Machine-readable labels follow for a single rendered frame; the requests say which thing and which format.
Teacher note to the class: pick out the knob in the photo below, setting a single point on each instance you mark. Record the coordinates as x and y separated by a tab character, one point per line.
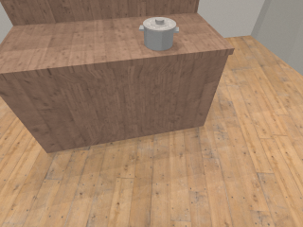
159	20

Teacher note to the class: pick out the pot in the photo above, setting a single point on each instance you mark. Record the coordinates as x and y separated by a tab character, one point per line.
158	41

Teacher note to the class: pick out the lid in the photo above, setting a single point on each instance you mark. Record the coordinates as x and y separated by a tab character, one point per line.
151	25

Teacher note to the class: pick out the table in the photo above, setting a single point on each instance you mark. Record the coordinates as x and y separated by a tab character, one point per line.
77	73

